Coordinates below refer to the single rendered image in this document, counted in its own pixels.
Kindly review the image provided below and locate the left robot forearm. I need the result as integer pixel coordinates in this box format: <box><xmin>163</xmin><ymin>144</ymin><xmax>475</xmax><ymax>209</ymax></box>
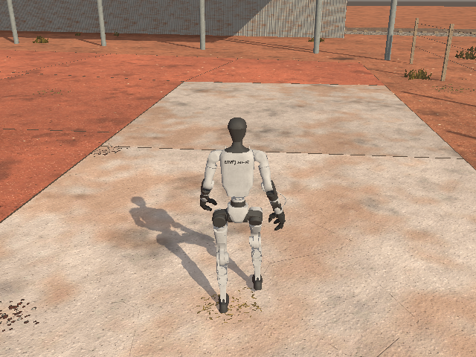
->
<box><xmin>200</xmin><ymin>179</ymin><xmax>211</xmax><ymax>202</ymax></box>

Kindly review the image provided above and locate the robot left upper arm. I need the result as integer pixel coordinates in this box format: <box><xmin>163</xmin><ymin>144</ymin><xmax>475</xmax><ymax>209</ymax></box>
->
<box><xmin>203</xmin><ymin>149</ymin><xmax>222</xmax><ymax>190</ymax></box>

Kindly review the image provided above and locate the left robot hand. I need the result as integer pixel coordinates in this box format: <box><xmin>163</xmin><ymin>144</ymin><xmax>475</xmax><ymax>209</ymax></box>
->
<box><xmin>200</xmin><ymin>198</ymin><xmax>217</xmax><ymax>211</ymax></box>

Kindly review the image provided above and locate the right robot hand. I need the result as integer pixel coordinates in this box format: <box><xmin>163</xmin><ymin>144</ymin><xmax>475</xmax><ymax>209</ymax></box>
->
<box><xmin>268</xmin><ymin>212</ymin><xmax>286</xmax><ymax>231</ymax></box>

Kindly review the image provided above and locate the right robot forearm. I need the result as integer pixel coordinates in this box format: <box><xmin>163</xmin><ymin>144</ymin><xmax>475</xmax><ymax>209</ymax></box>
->
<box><xmin>266</xmin><ymin>180</ymin><xmax>283</xmax><ymax>214</ymax></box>

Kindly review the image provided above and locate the robot left shin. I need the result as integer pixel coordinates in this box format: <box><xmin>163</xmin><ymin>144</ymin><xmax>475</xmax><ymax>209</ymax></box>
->
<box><xmin>216</xmin><ymin>252</ymin><xmax>228</xmax><ymax>303</ymax></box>

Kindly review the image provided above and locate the left robot foot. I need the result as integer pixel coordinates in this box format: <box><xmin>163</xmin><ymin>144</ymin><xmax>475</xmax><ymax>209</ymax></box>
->
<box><xmin>219</xmin><ymin>293</ymin><xmax>229</xmax><ymax>313</ymax></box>

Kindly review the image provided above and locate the robot right upper arm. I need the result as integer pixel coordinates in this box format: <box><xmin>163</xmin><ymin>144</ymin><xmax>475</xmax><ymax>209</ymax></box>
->
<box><xmin>253</xmin><ymin>149</ymin><xmax>273</xmax><ymax>192</ymax></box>

